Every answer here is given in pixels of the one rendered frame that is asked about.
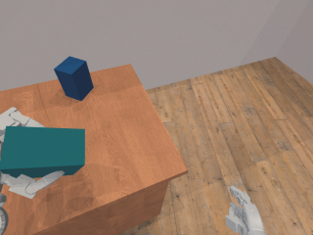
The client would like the left robot hand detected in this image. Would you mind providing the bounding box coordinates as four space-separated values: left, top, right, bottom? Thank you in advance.
0 107 65 199

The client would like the right robot hand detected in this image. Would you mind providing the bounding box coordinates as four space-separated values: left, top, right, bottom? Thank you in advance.
226 186 265 235

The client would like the table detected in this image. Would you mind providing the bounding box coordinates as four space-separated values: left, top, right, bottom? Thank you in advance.
0 64 189 235

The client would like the sponge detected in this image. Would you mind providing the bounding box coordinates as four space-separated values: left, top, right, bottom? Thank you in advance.
0 125 85 178

